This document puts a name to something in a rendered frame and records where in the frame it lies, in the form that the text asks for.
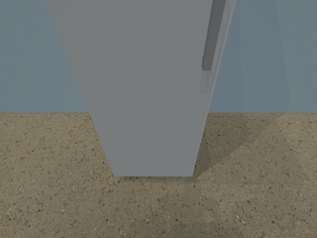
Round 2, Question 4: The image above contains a handle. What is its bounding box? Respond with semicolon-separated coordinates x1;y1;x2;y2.
201;0;226;71

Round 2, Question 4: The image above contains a fridge door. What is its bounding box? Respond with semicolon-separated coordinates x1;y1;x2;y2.
45;0;234;177

